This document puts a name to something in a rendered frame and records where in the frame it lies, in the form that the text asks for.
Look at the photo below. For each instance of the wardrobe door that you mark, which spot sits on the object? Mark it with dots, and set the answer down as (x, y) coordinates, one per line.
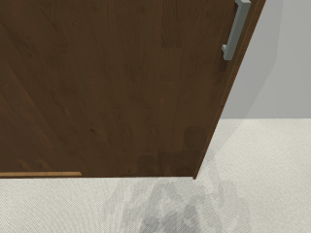
(130, 88)
(27, 143)

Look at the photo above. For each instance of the handle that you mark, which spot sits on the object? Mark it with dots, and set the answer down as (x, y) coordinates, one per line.
(236, 29)

